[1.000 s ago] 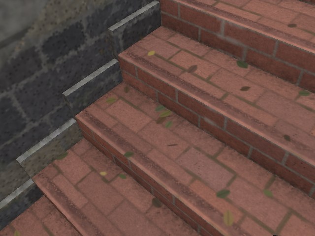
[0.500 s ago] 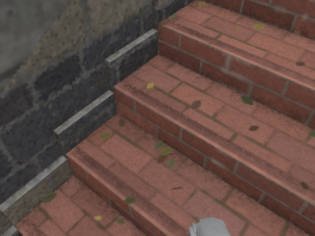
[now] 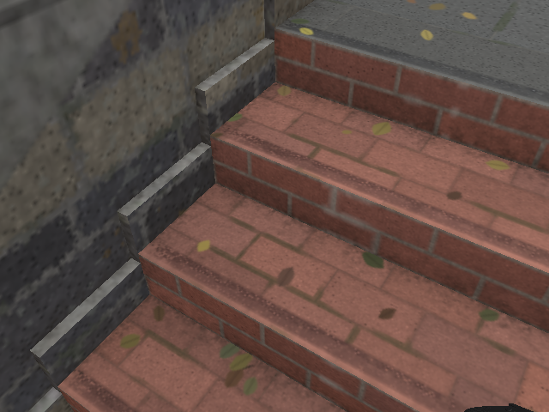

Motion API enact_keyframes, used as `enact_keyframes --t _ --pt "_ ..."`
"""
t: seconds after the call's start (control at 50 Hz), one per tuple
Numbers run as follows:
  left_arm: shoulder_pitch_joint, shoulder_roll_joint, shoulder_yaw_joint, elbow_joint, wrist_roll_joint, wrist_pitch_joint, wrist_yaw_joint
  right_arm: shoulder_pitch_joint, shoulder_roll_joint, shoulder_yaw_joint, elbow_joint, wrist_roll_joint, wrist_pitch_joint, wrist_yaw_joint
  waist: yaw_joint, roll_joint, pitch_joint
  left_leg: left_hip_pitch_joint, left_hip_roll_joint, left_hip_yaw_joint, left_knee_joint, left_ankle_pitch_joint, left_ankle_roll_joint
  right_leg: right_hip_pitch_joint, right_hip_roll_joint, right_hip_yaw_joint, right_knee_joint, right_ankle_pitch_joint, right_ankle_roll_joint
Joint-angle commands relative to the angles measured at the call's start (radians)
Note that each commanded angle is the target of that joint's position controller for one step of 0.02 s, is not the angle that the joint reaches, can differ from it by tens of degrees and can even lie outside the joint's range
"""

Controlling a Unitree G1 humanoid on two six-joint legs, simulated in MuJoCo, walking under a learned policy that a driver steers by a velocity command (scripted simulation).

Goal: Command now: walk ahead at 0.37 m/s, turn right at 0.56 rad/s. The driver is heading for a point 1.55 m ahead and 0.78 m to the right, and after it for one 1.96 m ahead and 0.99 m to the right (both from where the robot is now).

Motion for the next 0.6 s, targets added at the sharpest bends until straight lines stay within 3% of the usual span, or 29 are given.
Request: enact_keyframes --t 0.02,0.04,0.06,0.1,0.12,0.16,0.18,0.2,0.22,0.24,0.26,0.28,0.3,0.32,0.34,0.36,0.38,0.4,0.42,0.46,0.48,0.5,0.52,0.54,0.56,0.58,0.6 --pt "-0.113 0.073 0.01 -0.056 0.019 -0.03 0.007 -0.055 -0.043 0.019 -0.027 0.006 -0.008 0.006 -0.058 -0.06 0.081 -0.168 0.056 0.128 -0.093 -0.02 -0.046 0.061 -0.174 0.39 -0.426 0.12 -0.183" --pt "-0.137 0.085 0.011 -0.071 0.029 -0.032 0.005 -0.113 -0.053 0.018 -0.046 0.019 -0.003 0.009 -0.046 -0.03 0.097 -0.037 0.09 0.155 -0.21 0.006 -0.07 -0.068 -0.168 0.356 -0.458 0.169 -0.164" --pt "-0.201 0.1 0.012 -0.105 0.021 -0.041 0.01 -0.115 -0.043 0.019 -0.049 0.023 -0.005 0.019 -0.065 -0.058 0.118 0.131 0.105 0.224 -0.322 -0.001 -0.088 -0.179 -0.162 0.287 -0.5 0.236 -0.152" --pt "-0.272 0.121 0.019 -0.133 0.005 -0.052 0.011 -0.121 -0.001 0.022 -0.077 0.005 0.016 0.023 -0.105 -0.07 0.121 0.458 0.129 0.232 -0.528 0.097 -0.111 -0.331 -0.17 0.292 -0.541 0.288 -0.151" --pt "-0.279 0.138 0.03 -0.142 -0.014 -0.061 0.022 -0.148 -0.009 0.013 -0.107 0.006 0.028 0.015 -0.103 -0.08 0.124 0.506 0.119 0.234 -0.676 0.064 -0.137 -0.255 -0.196 0.327 -0.546 0.361 -0.165" --pt "-0.21 0.178 0.06 -0.114 -0.024 -0.071 0.028 -0.182 0.002 0.016 -0.148 0.013 0.042 0.003 -0.072 -0.139 0.122 0.454 0.068 0.254 -0.959 0.004 -0.145 0.082 -0.258 0.388 -0.471 0.73 -0.199" --pt "-0.199 0.197 0.079 -0.116 -0.029 -0.071 0.025 -0.161 0.0 0.016 -0.145 0.018 0.042 -0.002 -0.064 -0.153 0.108 0.411 0.036 0.259 -1.123 0.002 -0.141 0.279 -0.281 0.408 -0.42 0.927 -0.187" --pt "-0.179 0.189 0.095 -0.115 -0.024 -0.058 0.023 -0.109 -0.02 0.006 -0.132 0.043 0.023 -0.003 -0.057 -0.092 0.048 0.473 -0.02 0.293 -1.328 0.102 -0.112 0.426 -0.231 0.361 -0.312 1.097 -0.164" --pt "-0.13 0.179 0.105 -0.112 -0.006 -0.043 0.017 -0.029 -0.024 -0.006 -0.101 0.056 -0.006 -0.009 -0.069 -0.018 0.001 0.63 -0.004 0.259 -1.48 0.278 -0.083 0.467 -0.14 0.288 -0.149 1.214 -0.109" --pt "-0.062 0.105 0.095 -0.103 -0.004 -0.041 0.007 0.193 -0.067 -0.021 -0.052 0.069 -0.043 -0.036 -0.106 0.039 -0.148 0.987 0.131 0.18 -1.406 0.623 0.026 0.307 -0.093 0.27 0.064 1.025 -0.077" --pt "0.11 -0.082 0.052 -0.111 0.03 -0.048 -0.003 0.392 -0.18 -0.051 0.003 0.055 -0.055 -0.037 -0.04 0.362 -0.34 1.466 0.503 -0.258 -1.325 1.303 0.395 -0.181 0.076 0.115 0.477 0.153 0.035" --pt "-0.055 0.072 0.101 -0.115 0.002 -0.03 -0.015 0.443 -0.215 -0.085 0.033 -0.013 -0.035 -0.023 -0.15 0.163 -0.076 1.347 0.572 -0.375 -1.383 1.169 0.385 -0.542 0.056 0.104 0.975 -0.02 0.056" --pt "-0.142 0.042 0.09 -0.149 -0.034 -0.003 -0.014 0.41 -0.187 -0.082 0.069 -0.03 -0.024 -0.003 -0.128 0.108 0.025 1.173 0.539 -0.212 -1.381 0.979 0.318 -0.659 0.007 0.093 1.276 0.099 0.019" --pt "-0.222 0.025 0.084 -0.181 -0.054 0.011 0.0 0.292 -0.054 -0.042 0.068 -0.033 -0.021 0.011 -0.086 0.057 0.058 1.005 0.489 -0.079 -1.417 0.847 0.263 -0.726 -0.041 0.077 1.363 0.164 -0.029" --pt "-0.253 0.012 0.073 -0.195 -0.039 0.017 0.015 0.235 0.053 -0.004 0.083 -0.008 -0.011 0.011 -0.064 0.065 0.023 0.952 0.447 0.014 -1.458 0.836 0.218 -0.718 -0.06 0.067 1.376 0.176 -0.06" --pt "-0.309 -0.01 0.053 -0.24 -0.023 0.033 0.012 0.19 0.117 0.025 0.122 0.008 -0.006 0.006 -0.026 0.048 0.004 0.892 0.385 0.09 -1.484 0.67 0.171 -0.726 -0.101 0.038 1.356 0.179 -0.085" --pt "-0.34 -0.042 0.037 -0.266 -0.024 0.049 0.012 0.16 0.116 0.03 0.14 0.011 -0.01 -0.005 -0.01 0.054 0.018 0.832 0.337 0.151 -1.521 0.516 0.149 -0.743 -0.122 0.013 1.327 0.144 -0.087" --pt "-0.365 -0.066 0.011 -0.285 -0.029 0.062 0.006 0.182 0.095 0.028 0.172 -0.001 -0.014 -0.017 -0.017 0.081 0.024 0.809 0.318 0.165 -1.554 0.412 0.15 -0.796 -0.129 -0.017 1.379 0.115 -0.087" --pt "-0.394 -0.064 -0.006 -0.297 -0.034 0.069 0.0 0.211 0.078 0.028 0.191 -0.017 -0.023 -0.019 -0.026 0.067 0.031 0.806 0.313 0.182 -1.58 0.319 0.154 -0.851 -0.142 -0.026 1.378 0.143 -0.081" --pt "-0.435 -0.024 -0.026 -0.31 -0.042 0.074 -0.012 0.202 0.036 0.025 0.187 -0.055 -0.038 -0.005 -0.023 0.003 0.042 0.707 0.3 0.237 -1.645 0.155 0.149 -0.84 -0.193 -0.043 1.222 0.316 -0.064" --pt "-0.489 0.021 -0.02 -0.332 -0.037 0.075 -0.015 0.166 -0.001 0.019 0.173 -0.058 -0.042 0.004 -0.012 -0.022 0.037 0.638 0.277 0.284 -1.683 0.145 0.15 -0.774 -0.223 -0.083 1.025 0.37 -0.041" --pt "-0.53 0.034 -0.02 -0.334 -0.032 0.08 -0.015 0.198 -0.031 0.014 0.176 -0.052 -0.044 0.002 -0.037 0.03 0.026 0.645 0.273 0.295 -1.706 0.191 0.16 -0.758 -0.23 -0.115 0.977 0.385 -0.018" --pt "-0.598 0.025 -0.027 -0.349 -0.026 0.09 -0.021 0.22 -0.069 0.003 0.18 -0.026 -0.04 0.015 -0.051 0.063 0.044 0.697 0.331 0.296 -1.774 0.221 0.18 -0.74 -0.245 -0.142 0.838 0.143 0.013" --pt "-0.641 0.017 -0.034 -0.345 -0.024 0.102 -0.02 0.286 -0.073 0.0 0.197 -0.019 -0.033 0.021 -0.096 0.051 0.065 0.781 0.376 0.271 -1.785 0.233 0.183 -0.783 -0.259 -0.147 0.772 0.064 0.009" --pt "-0.653 -0.002 -0.041 -0.329 -0.021 0.112 -0.013 0.329 -0.062 0.004 0.222 -0.02 -0.032 0.026 -0.109 0.055 0.073 0.838 0.391 0.283 -1.787 0.254 0.171 -0.792 -0.268 -0.145 0.702 0.046 -0.017" --pt "-0.555 -0.044 -0.05 -0.293 0.0 0.115 -0.028 0.275 -0.114 -0.007 0.186 0.006 -0.044 0.03 -0.065 0.098 0.092 0.821 0.386 0.358 -1.759 0.476 0.16 -0.654 -0.26 -0.196 0.706 0.051 -0.03" --pt "-0.55 -0.036 -0.048 -0.283 0.001 0.114 -0.037 0.253 -0.125 -0.012 0.164 0.016 -0.058 0.027 -0.061 0.046 0.076 0.81 0.38 0.387 -1.727 0.638 0.151 -0.565 -0.246 -0.207 0.649 0.046 -0.036"
Velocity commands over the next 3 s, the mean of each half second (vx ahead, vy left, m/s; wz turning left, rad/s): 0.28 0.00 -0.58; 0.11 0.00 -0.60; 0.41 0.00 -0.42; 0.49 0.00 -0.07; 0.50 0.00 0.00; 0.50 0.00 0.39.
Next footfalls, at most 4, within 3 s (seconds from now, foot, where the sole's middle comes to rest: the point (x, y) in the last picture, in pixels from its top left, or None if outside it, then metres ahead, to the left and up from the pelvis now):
0.22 left None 0.18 0.15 -0.72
0.70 right None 0.28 -0.13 -0.57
1.22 left None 0.42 0.05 -0.57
1.68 right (489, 375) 0.53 -0.32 -0.42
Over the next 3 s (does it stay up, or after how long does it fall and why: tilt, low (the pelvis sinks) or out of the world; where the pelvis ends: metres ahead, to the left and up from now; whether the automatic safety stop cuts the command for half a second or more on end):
stays up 0.99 -0.68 0.65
